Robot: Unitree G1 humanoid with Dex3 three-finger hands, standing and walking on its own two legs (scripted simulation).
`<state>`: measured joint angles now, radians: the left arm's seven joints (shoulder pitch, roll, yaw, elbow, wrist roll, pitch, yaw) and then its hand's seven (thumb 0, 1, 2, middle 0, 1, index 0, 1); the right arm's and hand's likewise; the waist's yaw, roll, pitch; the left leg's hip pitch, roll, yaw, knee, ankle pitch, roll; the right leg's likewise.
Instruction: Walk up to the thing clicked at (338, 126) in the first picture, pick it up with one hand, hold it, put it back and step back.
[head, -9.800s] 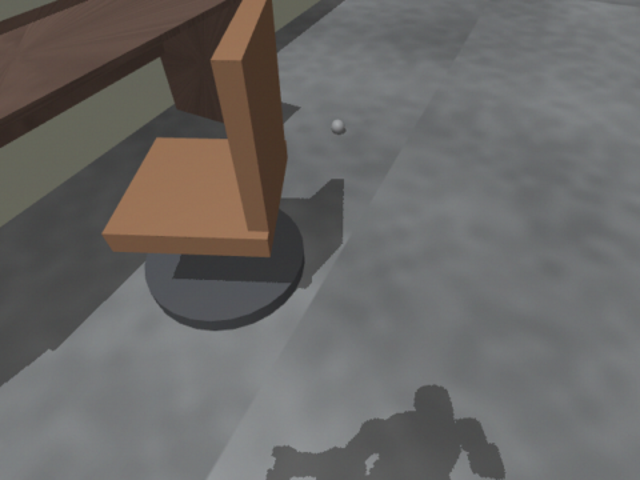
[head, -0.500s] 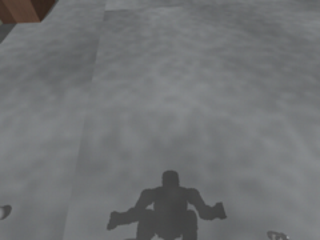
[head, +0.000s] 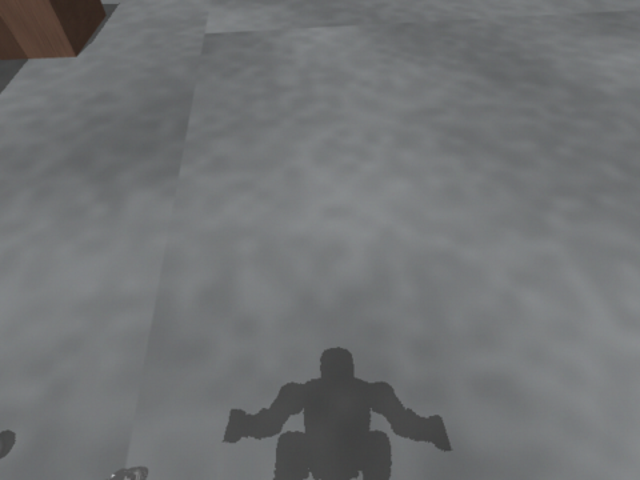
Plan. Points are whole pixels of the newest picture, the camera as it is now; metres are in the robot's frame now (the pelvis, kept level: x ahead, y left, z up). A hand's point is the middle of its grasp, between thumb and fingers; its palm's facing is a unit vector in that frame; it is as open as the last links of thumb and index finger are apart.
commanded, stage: walk up
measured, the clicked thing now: out of the picture +0.34 +0.96 -0.74
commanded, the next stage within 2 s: stand in 0.18 s
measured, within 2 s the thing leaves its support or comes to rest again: neither
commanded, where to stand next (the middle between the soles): +0.05 +0.00 m, yaw +0 degrees
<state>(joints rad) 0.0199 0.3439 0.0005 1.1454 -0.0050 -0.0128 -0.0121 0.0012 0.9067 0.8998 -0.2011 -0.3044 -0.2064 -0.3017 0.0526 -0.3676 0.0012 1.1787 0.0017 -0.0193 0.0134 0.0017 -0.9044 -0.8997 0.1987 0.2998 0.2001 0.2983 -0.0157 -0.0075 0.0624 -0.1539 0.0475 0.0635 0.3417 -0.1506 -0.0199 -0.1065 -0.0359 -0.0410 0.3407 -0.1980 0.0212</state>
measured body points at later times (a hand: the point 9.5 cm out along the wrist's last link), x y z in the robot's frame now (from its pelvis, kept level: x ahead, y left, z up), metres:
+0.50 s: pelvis +0.00 +0.01 +0.00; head +0.02 +0.01 +0.45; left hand +0.08 +0.31 -0.13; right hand +0.09 -0.29 -0.13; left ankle +0.02 +0.13 -0.75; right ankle -0.01 -0.13 -0.75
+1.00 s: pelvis +0.01 +0.01 +0.00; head +0.02 +0.01 +0.45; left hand +0.09 +0.31 -0.13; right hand +0.09 -0.29 -0.13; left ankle +0.02 +0.13 -0.75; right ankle -0.01 -0.13 -0.75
